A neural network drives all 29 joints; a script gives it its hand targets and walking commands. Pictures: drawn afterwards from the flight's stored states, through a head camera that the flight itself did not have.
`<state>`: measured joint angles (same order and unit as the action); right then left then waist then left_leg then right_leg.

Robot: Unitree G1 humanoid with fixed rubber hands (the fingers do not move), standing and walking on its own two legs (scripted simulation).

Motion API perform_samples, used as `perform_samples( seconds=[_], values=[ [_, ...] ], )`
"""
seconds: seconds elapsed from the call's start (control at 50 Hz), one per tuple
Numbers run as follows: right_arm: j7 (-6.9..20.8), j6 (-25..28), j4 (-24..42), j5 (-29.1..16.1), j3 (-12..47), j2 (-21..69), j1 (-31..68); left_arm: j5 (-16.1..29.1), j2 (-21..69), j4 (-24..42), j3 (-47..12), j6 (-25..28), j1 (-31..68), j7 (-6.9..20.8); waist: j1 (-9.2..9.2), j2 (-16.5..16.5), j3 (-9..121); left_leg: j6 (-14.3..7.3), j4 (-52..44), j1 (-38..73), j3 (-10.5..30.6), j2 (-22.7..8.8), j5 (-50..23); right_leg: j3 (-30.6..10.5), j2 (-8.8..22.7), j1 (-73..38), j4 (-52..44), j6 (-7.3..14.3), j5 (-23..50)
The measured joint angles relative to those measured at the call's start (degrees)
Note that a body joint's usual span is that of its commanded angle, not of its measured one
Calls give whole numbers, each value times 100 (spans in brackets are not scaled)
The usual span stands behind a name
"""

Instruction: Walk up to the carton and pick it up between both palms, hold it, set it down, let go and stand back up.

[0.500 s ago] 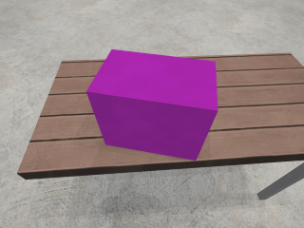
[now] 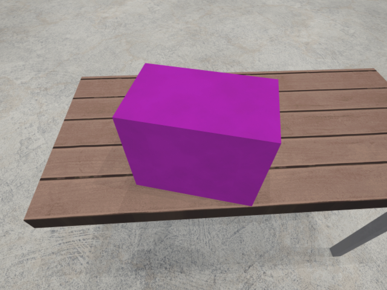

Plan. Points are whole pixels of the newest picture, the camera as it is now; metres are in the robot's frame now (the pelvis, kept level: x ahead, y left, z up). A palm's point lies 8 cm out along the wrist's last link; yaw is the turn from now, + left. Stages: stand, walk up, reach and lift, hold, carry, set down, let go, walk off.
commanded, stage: stand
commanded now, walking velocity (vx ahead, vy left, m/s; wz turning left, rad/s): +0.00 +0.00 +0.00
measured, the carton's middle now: (200, 137) +0.43 +0.00 +0.06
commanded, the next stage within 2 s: none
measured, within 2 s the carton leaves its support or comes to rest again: neither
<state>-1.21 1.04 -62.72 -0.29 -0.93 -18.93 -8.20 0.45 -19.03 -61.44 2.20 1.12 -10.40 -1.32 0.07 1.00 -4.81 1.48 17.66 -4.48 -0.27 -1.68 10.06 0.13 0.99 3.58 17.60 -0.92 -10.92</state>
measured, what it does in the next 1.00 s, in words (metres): stands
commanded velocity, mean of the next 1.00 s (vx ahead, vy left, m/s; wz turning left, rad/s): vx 0.00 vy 0.00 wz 0.00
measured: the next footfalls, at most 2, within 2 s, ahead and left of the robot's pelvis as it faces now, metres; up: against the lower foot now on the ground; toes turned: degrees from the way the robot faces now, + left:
none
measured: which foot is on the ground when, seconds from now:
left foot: down 0.00-1.00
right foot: down 0.00-1.00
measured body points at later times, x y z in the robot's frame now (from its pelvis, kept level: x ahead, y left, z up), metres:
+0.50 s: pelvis +0.00 +0.00 +0.00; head +0.02 +0.00 +0.45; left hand +0.07 +0.29 -0.14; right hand +0.06 -0.31 -0.13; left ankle +0.00 +0.14 -0.75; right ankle -0.01 -0.13 -0.75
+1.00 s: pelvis +0.00 -0.01 +0.00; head +0.01 +0.00 +0.45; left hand +0.06 +0.29 -0.14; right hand +0.05 -0.31 -0.13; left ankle +0.00 +0.14 -0.75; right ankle -0.01 -0.13 -0.75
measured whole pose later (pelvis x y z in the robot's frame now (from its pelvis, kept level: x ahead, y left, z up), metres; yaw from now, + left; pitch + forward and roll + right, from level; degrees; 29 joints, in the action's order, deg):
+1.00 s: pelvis +0.00 -0.01 +0.00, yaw +0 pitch -3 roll +0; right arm -1.4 0.8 -63.3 0.0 -0.7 -19.2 -10.2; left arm 0.5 -18.6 -61.0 2.6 1.1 -10.2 -1.4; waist -0.4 0.7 -4.7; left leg 2.2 18.0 -4.4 -0.3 -2.5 10.4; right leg 0.3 0.5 3.7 18.2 -0.4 -11.3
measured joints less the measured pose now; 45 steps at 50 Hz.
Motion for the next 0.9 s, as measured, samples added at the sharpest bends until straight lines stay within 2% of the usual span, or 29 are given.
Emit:
perform_samples(
  seconds=[0.9],
  values=[
    [-17,-9,-83,20,59,-14,-226,10,81,8,25,-13,84,-5,-56,-48,12,65,24,36,16,-73,34,33,-49,-41,16,46,-32]
  ],
)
